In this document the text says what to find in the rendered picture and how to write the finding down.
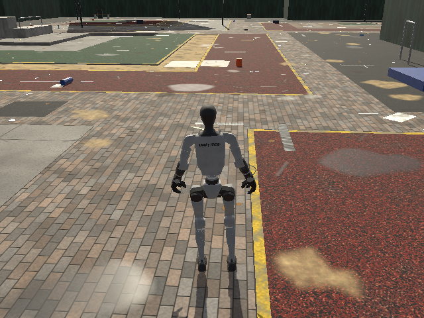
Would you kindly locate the right robot hand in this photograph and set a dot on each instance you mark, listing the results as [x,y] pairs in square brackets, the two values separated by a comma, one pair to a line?
[248,184]

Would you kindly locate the robot right thigh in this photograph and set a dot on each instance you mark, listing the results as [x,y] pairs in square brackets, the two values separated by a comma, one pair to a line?
[228,195]

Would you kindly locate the left robot hand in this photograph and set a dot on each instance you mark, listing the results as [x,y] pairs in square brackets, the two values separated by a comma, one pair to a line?
[174,185]

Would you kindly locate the robot left forearm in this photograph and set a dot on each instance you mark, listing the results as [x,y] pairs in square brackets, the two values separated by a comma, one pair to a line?
[178,174]

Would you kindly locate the left robot upper arm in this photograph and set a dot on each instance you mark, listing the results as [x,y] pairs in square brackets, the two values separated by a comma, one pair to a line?
[189,140]

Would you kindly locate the robot right forearm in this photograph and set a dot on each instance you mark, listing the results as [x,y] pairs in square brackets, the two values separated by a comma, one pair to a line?
[246,172]

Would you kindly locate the right robot upper arm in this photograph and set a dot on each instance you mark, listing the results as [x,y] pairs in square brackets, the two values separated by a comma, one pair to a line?
[235,149]

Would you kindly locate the robot head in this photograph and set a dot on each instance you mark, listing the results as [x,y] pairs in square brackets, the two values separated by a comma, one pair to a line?
[208,116]

